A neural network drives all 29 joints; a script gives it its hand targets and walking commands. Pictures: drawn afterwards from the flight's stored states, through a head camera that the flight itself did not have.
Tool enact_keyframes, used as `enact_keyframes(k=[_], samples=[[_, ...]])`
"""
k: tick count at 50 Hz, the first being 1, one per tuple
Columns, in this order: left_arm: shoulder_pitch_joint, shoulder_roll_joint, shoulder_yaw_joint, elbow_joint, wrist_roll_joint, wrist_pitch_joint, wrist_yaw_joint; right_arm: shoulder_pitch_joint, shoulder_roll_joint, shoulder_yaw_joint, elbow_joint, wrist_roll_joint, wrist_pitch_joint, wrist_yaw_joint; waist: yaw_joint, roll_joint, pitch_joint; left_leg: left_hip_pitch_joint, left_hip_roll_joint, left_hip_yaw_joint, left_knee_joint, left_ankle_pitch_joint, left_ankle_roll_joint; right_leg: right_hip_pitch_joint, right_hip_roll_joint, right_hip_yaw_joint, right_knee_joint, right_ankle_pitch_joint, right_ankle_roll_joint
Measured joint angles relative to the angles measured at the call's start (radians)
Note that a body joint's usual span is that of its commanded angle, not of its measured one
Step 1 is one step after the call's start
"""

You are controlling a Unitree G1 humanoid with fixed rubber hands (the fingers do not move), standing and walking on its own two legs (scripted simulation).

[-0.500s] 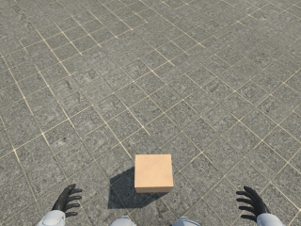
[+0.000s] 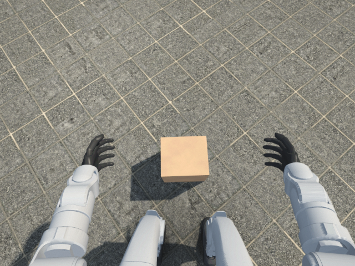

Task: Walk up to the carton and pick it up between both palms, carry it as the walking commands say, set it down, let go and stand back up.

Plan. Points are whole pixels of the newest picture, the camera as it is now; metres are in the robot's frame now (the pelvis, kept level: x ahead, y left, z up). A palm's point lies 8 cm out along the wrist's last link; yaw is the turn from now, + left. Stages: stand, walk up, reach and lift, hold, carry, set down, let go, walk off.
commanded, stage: reach and lift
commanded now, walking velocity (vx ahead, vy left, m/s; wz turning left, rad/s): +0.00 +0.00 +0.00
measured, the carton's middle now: (183, 160) +0.46 +0.02 -0.59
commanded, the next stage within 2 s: none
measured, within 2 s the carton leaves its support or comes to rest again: neither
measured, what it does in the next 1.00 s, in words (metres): lowers itself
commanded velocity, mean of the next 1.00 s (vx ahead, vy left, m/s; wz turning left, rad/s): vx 0.00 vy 0.00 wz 0.00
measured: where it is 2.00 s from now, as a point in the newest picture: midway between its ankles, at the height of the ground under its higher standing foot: (182, 250)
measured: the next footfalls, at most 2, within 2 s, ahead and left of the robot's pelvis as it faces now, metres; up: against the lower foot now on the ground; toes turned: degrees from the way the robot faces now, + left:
none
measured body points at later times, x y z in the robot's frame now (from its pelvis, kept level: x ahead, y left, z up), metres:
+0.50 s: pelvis +0.00 +0.00 -0.04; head +0.28 +0.01 +0.31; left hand +0.46 +0.22 -0.16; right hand +0.48 -0.17 -0.16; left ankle +0.06 +0.13 -0.65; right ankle +0.07 -0.12 -0.65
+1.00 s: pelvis -0.02 +0.00 -0.15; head +0.29 +0.01 +0.17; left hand +0.45 +0.22 -0.29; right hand +0.48 -0.18 -0.29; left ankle +0.06 +0.13 -0.65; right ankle +0.07 -0.12 -0.65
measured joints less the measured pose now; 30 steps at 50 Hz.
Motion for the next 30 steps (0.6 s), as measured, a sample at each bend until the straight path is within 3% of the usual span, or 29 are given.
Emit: enact_keyframes(k=[15, 19, 24, 30], samples=[[-0.292, -0.009, 0.072, 0.143, -0.027, -0.125, 0.011, -0.291, 0.020, -0.022, 0.109, 0.047, -0.102, -0.046, 0.011, -0.003, -0.090, -0.323, 0.007, -0.010, 0.067, 0.015, -0.006, -0.318, 0.015, -0.002, 0.054, 0.025, -0.004], [-0.352, -0.002, 0.080, 0.166, -0.033, -0.154, 0.009, -0.364, 0.051, -0.044, 0.141, 0.028, -0.133, -0.058, 0.000, 0.000, -0.125, -0.406, -0.001, -0.019, 0.073, 0.023, -0.007, -0.398, 0.009, -0.007, 0.061, 0.027, -0.003], [-0.388, -0.021, 0.094, 0.153, -0.001, -0.178, 0.015, -0.379, 0.084, -0.098, 0.117, -0.019, -0.169, -0.056, -0.011, 0.002, -0.161, -0.483, -0.008, -0.032, 0.086, 0.023, -0.008, -0.466, 0.009, -0.012, 0.069, 0.024, 0.000], [-0.394, -0.048, 0.116, 0.140, 0.016, -0.193, 0.017, -0.369, 0.073, -0.117, 0.106, -0.022, -0.186, -0.042, -0.008, 0.000, -0.165, -0.525, -0.012, -0.031, 0.103, 0.019, -0.004, -0.508, 0.012, -0.003, 0.082, 0.023, 0.007]])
